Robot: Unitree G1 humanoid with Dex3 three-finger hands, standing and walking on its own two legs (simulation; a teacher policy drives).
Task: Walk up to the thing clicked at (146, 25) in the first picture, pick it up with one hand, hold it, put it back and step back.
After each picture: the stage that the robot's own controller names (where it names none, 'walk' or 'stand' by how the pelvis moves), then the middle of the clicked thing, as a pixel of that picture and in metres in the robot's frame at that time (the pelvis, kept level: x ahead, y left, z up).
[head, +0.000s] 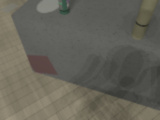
stand; (143, 17) +0.77 -0.30 -0.01
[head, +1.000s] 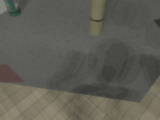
walk; (97, 12) +0.73 -0.02 +0.03
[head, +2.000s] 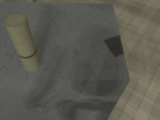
stand; (25, 46) +0.47 +0.25 +0.02
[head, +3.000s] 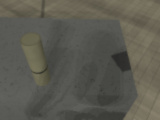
stand; (37, 62) +0.45 +0.21 -0.01
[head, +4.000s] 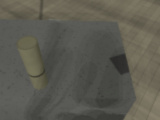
stand; (34, 65) +0.43 +0.21 -0.01
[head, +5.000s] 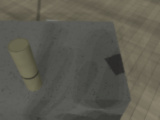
stand; (27, 67) +0.42 +0.24 -0.01
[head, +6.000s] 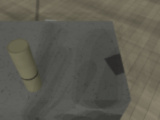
stand; (27, 68) +0.42 +0.24 -0.01
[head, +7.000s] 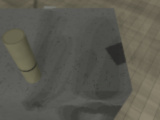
rise first; (25, 59) +0.43 +0.24 +0.00
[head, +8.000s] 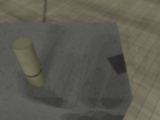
rise first; (31, 65) +0.43 +0.25 +0.00
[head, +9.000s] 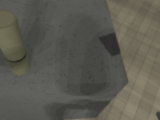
go down; (13, 48) +0.43 +0.23 +0.04
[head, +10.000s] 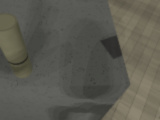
go down; (15, 50) +0.43 +0.23 +0.04
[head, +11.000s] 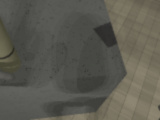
close in; out of the picture +0.43 +0.25 +0.07
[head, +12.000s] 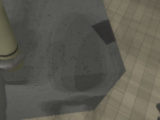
close; (2, 41) +0.43 +0.22 +0.08
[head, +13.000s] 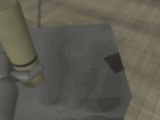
lift; (20, 49) +0.33 +0.18 +0.22
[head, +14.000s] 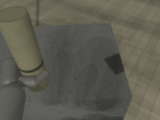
hold; (27, 55) +0.33 +0.17 +0.18
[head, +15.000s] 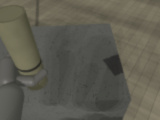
hold; (25, 54) +0.33 +0.17 +0.19
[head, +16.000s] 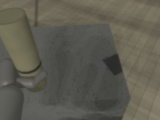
hold; (25, 56) +0.33 +0.17 +0.18
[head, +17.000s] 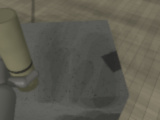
crouch; (16, 56) +0.34 +0.20 +0.17
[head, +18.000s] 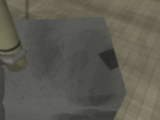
lower; (5, 36) +0.41 +0.24 +0.17
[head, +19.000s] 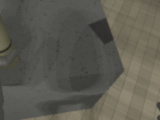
lower; out of the picture +0.44 +0.23 +0.08
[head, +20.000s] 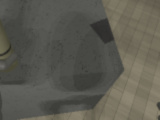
lower; out of the picture +0.43 +0.24 +0.08
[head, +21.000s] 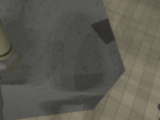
lower; out of the picture +0.43 +0.24 +0.08
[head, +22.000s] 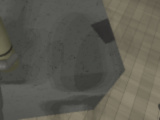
lower; out of the picture +0.43 +0.24 +0.08
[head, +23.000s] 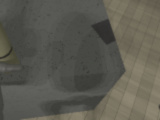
open; out of the picture +0.43 +0.24 +0.08
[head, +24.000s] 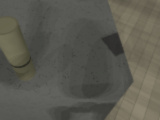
sink last; (17, 53) +0.42 +0.22 +0.05
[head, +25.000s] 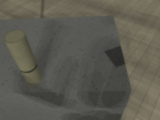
stand; (26, 61) +0.44 +0.26 +0.03
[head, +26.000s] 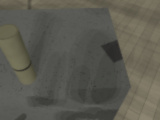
stand; (19, 58) +0.42 +0.24 +0.05
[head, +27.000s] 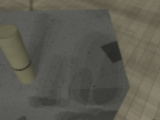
stand; (18, 57) +0.43 +0.25 +0.05
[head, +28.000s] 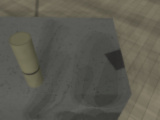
stand; (28, 63) +0.43 +0.23 +0.01
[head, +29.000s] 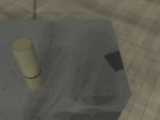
stand; (30, 67) +0.42 +0.23 -0.01
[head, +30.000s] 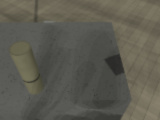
stand; (29, 70) +0.41 +0.23 -0.01
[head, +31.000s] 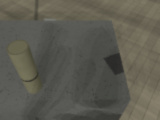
stand; (27, 69) +0.41 +0.23 -0.01
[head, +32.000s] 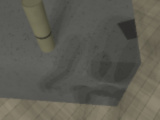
walk; (41, 27) +0.55 +0.21 +0.02
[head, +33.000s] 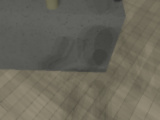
walk; out of the picture +0.86 +0.18 +0.02
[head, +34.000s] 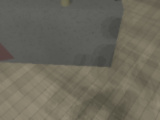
walk; out of the picture +1.10 +0.20 +0.01
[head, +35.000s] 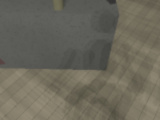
stand; out of the picture +1.03 +0.19 -0.01
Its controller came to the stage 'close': yes
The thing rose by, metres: 0.21
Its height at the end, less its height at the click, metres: +0.00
